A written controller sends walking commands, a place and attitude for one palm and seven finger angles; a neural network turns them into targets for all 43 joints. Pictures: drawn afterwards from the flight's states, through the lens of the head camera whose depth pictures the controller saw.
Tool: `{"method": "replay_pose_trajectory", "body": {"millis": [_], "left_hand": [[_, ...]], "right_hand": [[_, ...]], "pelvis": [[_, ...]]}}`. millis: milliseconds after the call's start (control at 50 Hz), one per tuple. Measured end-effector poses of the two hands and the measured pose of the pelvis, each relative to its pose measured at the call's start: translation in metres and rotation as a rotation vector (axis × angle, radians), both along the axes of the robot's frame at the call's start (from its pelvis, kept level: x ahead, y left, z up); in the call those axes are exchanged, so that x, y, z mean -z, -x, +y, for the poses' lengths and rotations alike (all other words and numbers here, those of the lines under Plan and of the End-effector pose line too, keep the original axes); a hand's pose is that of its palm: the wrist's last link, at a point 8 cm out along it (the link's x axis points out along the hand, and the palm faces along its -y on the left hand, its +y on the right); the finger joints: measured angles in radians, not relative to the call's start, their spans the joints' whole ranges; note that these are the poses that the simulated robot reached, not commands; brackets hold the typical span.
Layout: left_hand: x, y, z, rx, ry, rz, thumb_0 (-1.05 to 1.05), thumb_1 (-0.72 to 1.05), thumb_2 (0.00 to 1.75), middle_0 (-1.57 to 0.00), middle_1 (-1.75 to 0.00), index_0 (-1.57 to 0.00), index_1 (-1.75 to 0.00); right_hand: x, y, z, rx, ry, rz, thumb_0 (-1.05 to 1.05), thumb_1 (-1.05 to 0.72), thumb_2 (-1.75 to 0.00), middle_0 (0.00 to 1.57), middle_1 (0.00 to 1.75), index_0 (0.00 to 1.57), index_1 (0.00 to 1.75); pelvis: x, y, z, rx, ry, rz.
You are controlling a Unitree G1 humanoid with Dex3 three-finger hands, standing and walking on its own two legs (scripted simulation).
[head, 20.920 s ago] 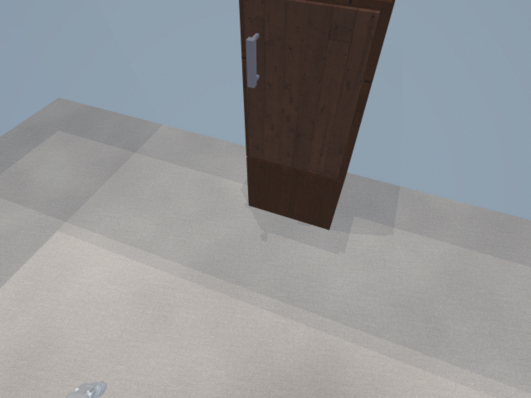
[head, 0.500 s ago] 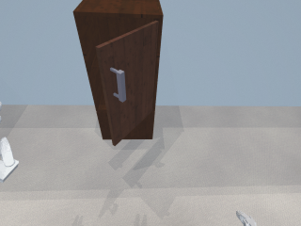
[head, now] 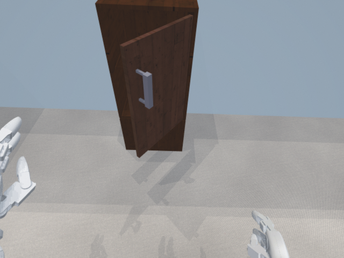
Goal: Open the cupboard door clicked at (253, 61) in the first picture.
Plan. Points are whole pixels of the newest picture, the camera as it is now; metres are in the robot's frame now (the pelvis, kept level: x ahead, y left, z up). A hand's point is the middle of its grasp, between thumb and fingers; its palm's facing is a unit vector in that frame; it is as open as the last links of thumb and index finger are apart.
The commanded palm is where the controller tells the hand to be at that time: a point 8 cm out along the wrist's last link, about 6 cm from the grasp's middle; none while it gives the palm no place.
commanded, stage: let the arm hang, fingers relaxed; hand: left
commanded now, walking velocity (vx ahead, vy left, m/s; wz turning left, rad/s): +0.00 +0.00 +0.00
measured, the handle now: (144, 89) +0.67 +0.14 +0.01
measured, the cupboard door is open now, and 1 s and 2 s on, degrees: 52 52 52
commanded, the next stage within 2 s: look to check the result in 1.08 s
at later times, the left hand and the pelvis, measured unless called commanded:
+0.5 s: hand out of the picture -0.10 +0.18 -0.17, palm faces +0.06 -0.98 -0.18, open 7.3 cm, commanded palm none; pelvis -0.02 +0.00 +0.00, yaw +2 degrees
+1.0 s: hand out of the picture +0.03 +0.17 -0.17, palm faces +0.05 -0.98 -0.21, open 7.3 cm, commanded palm none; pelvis +0.00 -0.01 +0.00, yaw +2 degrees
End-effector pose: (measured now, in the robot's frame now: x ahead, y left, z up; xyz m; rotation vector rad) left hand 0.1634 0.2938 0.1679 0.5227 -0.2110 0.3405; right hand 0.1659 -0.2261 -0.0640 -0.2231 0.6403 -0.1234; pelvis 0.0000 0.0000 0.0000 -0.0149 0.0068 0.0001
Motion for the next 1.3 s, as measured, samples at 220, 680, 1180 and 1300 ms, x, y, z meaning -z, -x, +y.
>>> {"method": "replay_pose_trajectory", "body": {"millis": [220,680,1180,1300], "left_hand": [[0.278,0.078,-0.029,-0.11,0.402,1.196,0.01,0.91,0.89,-0.2,-0.3,-0.2,-0.3],[0.3,0.242,-0.047,-0.407,0.55,1.637,0.01,0.91,0.89,-0.2,-0.3,-0.2,-0.3],[0.306,0.141,-0.077,-0.263,0.543,1.469,0.0,0.91,0.89,-0.2,-0.3,-0.2,-0.3],[0.305,0.151,-0.075,-0.292,0.538,1.505,0.0,0.91,0.89,-0.2,-0.3,-0.2,-0.3]], "right_hand": [[0.055,0.076,-0.032,0.032,0.036,0.408,0.01,-0.91,-0.89,0.2,0.3,0.2,0.3],[0.087,0.183,0.007,0.096,-0.079,0.798,0.01,-0.91,-0.89,0.2,0.3,0.2,0.3],[0.081,0.151,-0.015,0.122,-0.063,0.746,0.0,-0.91,-0.89,0.2,0.3,0.2,0.3],[0.082,0.148,-0.019,0.124,-0.061,0.756,0.0,-0.91,-0.89,0.2,0.3,0.2,0.3]], "pelvis": [[0.007,0.019,0.007,-0.025,-0.007,-0.014],[-0.001,0.015,0.001,-0.039,-0.01,-0.033],[-0.003,-0.007,-0.015,-0.025,-0.019,-0.034],[-0.004,-0.011,-0.017,-0.022,-0.019,-0.032]]}}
